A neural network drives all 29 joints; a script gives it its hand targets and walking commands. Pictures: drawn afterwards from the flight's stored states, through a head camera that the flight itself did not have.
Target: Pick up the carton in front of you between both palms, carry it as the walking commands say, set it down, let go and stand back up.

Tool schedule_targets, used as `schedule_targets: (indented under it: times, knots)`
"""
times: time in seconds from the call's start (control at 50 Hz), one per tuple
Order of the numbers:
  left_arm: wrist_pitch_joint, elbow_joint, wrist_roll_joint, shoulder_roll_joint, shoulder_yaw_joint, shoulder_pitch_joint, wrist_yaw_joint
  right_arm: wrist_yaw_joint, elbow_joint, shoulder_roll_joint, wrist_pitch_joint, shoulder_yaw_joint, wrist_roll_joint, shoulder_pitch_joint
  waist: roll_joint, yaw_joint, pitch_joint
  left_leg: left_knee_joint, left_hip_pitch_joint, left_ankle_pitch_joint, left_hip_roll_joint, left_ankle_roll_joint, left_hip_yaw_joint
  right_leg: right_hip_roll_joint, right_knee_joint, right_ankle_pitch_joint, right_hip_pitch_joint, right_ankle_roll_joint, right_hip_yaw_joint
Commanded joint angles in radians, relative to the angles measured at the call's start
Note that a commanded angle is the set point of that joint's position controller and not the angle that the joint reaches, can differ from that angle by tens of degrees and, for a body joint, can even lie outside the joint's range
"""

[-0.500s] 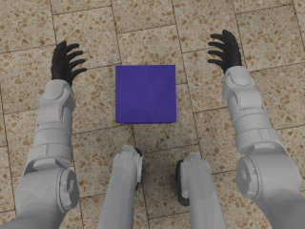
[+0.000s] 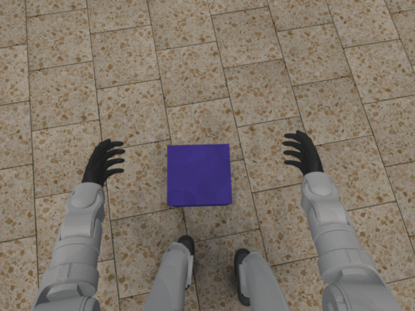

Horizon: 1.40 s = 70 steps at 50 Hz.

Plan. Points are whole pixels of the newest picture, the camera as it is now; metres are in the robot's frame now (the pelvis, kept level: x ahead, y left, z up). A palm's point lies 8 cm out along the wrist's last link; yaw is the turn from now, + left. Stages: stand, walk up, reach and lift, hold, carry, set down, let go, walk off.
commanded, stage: let go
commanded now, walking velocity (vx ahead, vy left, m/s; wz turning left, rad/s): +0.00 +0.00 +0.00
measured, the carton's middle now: (199, 178) +0.42 +0.06 -0.56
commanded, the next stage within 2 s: stand in 0.98 s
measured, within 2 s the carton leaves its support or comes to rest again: neither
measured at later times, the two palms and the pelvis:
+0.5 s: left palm (64, 268) +0.21 +0.22 +0.01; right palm (399, 256) +0.25 -0.24 +0.01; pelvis +0.06 -0.02 +0.08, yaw +2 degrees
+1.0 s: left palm (60, 271) +0.21 +0.22 +0.02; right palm (414, 278) +0.22 -0.25 +0.02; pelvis +0.06 -0.02 +0.08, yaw +2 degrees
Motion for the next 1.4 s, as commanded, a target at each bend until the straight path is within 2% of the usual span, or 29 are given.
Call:
schedule_targets:
  times: [0.0, 0.06, 0.16, 0.26, 0.34, 0.44, 0.58, 0.68, 0.86, 0.88, 0.9, 0.96, 0.98, 1.04, 1.08, 1.22, 1.38]
  knots:
    - [-0.031, -0.154, -0.014, 0.112, -0.02, 0.014, -0.007, 0.011, -0.168, -0.087, -0.04, 0.006, 0.013, -0.013, 0.044, 0.016, -0.716, -0.095, 0.847, 0.435, -0.007, -0.023, 0.018, 0.037, -0.154, 0.224, 0.269, -0.003, -0.083]
    - [-0.048, -0.161, -0.037, 0.09, -0.05, 0.126, -0.009, 0.033, -0.163, -0.09, -0.064, 0.016, 0.023, 0.102, 0.053, 0.004, -0.616, -0.146, 0.922, 0.446, 0.002, -0.025, -0.002, 0.032, -0.203, 0.213, 0.31, -0.008, -0.08]
    - [-0.078, -0.17, -0.064, 0.069, -0.094, 0.341, 0.001, 0.059, -0.14, -0.104, -0.102, 0.04, 0.036, 0.309, 0.059, -0.009, -0.505, -0.219, 1.057, 0.538, 0.009, -0.029, -0.026, 0.029, -0.28, 0.245, 0.41, -0.013, -0.072]
    - [-0.107, -0.211, -0.075, 0.07, -0.125, 0.52, 0.017, 0.075, -0.162, -0.127, -0.133, 0.066, 0.049, 0.488, 0.057, -0.017, -0.387, -0.31, 1.168, 0.587, 0.008, -0.031, -0.027, 0.024, -0.378, 0.301, 0.583, -0.016, -0.059]
    - [-0.119, -0.253, -0.082, 0.072, -0.148, 0.631, 0.022, 0.083, -0.205, -0.139, -0.148, 0.088, 0.058, 0.598, 0.03, -0.023, -0.273, -0.403, 1.218, 0.553, -0.002, -0.033, -0.009, 0.017, -0.468, 0.355, 0.77, -0.016, -0.051]
    - [-0.104, -0.28, -0.083, 0.08, -0.172, 0.705, 0.018, 0.095, -0.247, -0.149, -0.137, 0.113, 0.068, 0.699, -0.019, -0.043, -0.097, -0.51, 1.238, 0.409, -0.02, -0.037, 0.021, 0.0, -0.569, 0.369, 0.947, -0.014, -0.044]
    - [-0.026, -0.295, -0.068, 0.107, -0.166, 0.7, 0.006, 0.123, -0.287, -0.157, -0.061, 0.138, 0.082, 0.734, -0.031, -0.054, 0.11, -0.558, 1.3, 0.223, -0.043, -0.032, 0.049, -0.026, -0.652, 0.242, 0.986, -0.014, -0.034]
    - [0.022, -0.292, -0.051, 0.109, -0.154, 0.695, -0.001, 0.131, -0.299, -0.157, -0.017, 0.146, 0.088, 0.722, -0.019, -0.045, 0.178, -0.54, 1.358, 0.206, -0.053, -0.031, 0.056, -0.042, -0.671, 0.201, 0.959, -0.023, -0.023]
    - [0.044, -0.305, -0.044, 0.103, -0.152, 0.7, 0.003, 0.13, -0.308, -0.162, 0.012, 0.131, 0.07, 0.725, -0.012, -0.054, 0.152, -0.538, 1.374, 0.283, -0.047, -0.026, 0.048, -0.018, -0.632, 0.319, 1.037, -0.013, -0.032]
    - [0.097, -0.353, -0.022, 0.129, -0.155, 0.67, 0.029, 0.108, -0.245, -0.17, -0.015, 0.128, 0.082, 0.791, 0.007, -0.062, 0.097, -0.503, 1.347, 0.276, -0.066, -0.037, 0.053, -0.017, -0.599, 0.417, 1.094, -0.013, -0.037]
    - [0.109, -0.34, -0.033, 0.122, -0.167, 0.689, 0.04, 0.099, -0.268, -0.168, -0.021, 0.132, 0.085, 0.777, -0.017, -0.065, 0.097, -0.501, 1.331, 0.273, -0.066, -0.03, 0.046, -0.013, -0.583, 0.449, 1.095, -0.006, -0.029]
    - [0.121, -0.343, -0.041, 0.112, -0.177, 0.691, 0.056, 0.094, -0.278, -0.171, -0.025, 0.142, 0.093, 0.739, -0.011, -0.053, 0.106, -0.498, 1.303, 0.282, -0.063, -0.026, 0.038, -0.01, -0.575, 0.421, 1.081, -0.009, -0.034]
    - [0.052, -0.212, -0.043, 0.223, -0.147, 0.68, 0.094, 0.06, -0.13, -0.275, -0.047, 0.12, 0.041, 0.725, -0.094, -0.034, 0.129, -0.475, 1.163, 0.285, 0.048, -0.04, 0.003, -0.058, -0.558, 0.308, 1.024, -0.001, -0.032]
    - [-0.017, -0.175, -0.022, 0.198, -0.155, 0.689, 0.099, 0.044, -0.083, -0.291, -0.079, 0.118, 0.034, 0.725, -0.013, -0.05, 0.108, -0.497, 1.121, 0.165, 0.06, -0.028, -0.029, -0.073, -0.556, 0.173, 1.026, -0.021, 0.017]
    - [-0.035, -0.144, -0.024, 0.196, -0.155, 0.679, 0.094, 0.044, -0.053, -0.294, -0.091, 0.12, 0.04, 0.699, 0.016, -0.048, 0.089, -0.505, 1.12, 0.153, 0.065, -0.019, -0.044, -0.072, -0.546, 0.184, 1.033, -0.025, 0.016]
    - [-0.065, -0.056, -0.023, 0.234, -0.153, 0.689, 0.098, 0.041, 0.028, -0.321, -0.111, 0.122, 0.043, 0.686, 0.046, -0.054, 0.053, -0.504, 1.156, 0.266, 0.086, -0.001, -0.071, -0.083, -0.537, 0.268, 1.062, -0.028, 0.028]
    - [-0.079, 0.023, -0.025, 0.263, -0.164, 0.703, 0.103, 0.038, 0.093, -0.359, -0.117, 0.125, 0.047, 0.679, 0.037, -0.058, 0.065, -0.518, 1.182, 0.317, 0.098, 0.006, -0.083, -0.093, -0.552, 0.305, 1.077, -0.031, 0.04]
